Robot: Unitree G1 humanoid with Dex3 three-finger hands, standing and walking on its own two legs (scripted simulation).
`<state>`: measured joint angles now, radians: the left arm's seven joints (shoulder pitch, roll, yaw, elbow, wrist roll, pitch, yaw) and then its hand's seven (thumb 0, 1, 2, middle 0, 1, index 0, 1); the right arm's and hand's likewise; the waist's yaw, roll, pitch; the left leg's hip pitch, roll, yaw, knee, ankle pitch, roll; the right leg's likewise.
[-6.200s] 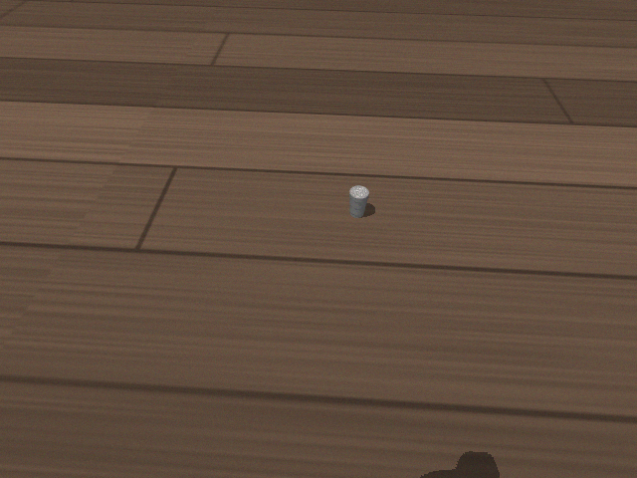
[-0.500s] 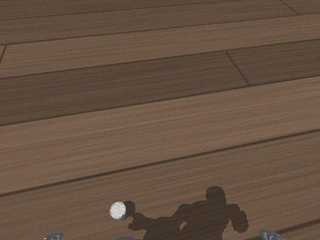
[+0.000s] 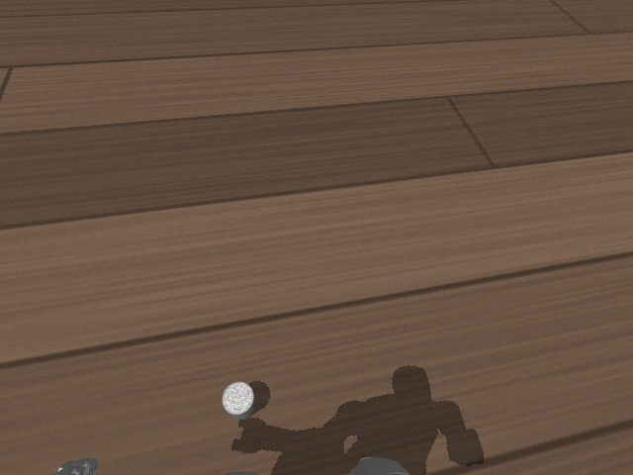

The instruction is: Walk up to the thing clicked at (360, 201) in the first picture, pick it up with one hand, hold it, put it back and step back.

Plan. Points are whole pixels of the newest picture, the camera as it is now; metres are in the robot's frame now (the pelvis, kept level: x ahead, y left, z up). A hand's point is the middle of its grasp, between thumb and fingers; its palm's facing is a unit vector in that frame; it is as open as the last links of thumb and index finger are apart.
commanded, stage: walk up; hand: left
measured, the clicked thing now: (240, 403) +0.34 +0.18 -0.70
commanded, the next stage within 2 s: stand in 0.84 s
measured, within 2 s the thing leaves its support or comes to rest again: neither
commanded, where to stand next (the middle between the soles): +0.01 -0.02 m, yaw -1 degrees
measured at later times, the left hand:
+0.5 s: hand out of the picture +0.08 +0.22 -0.14, palm faces +0.01 -0.95 -0.32, open 7.4 cm
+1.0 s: hand out of the picture +0.04 +0.23 -0.14, palm faces +0.01 -0.94 -0.35, open 7.4 cm
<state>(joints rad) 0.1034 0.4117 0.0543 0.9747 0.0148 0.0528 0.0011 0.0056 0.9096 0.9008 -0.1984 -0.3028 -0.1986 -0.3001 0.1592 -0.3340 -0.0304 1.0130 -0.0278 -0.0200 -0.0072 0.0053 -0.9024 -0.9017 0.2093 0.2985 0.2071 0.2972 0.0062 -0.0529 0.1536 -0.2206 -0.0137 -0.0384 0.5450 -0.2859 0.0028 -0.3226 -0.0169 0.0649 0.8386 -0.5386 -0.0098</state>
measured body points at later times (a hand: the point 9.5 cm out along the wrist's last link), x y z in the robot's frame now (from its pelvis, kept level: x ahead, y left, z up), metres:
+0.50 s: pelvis -0.03 -0.03 +0.01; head -0.02 -0.03 +0.46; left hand +0.08 +0.27 -0.12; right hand +0.04 -0.32 -0.13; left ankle -0.02 +0.11 -0.73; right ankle +0.00 -0.17 -0.73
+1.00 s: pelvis -0.02 -0.03 +0.01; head -0.01 -0.03 +0.46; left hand +0.04 +0.28 -0.12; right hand +0.08 -0.33 -0.12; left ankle -0.02 +0.11 -0.73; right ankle +0.00 -0.17 -0.73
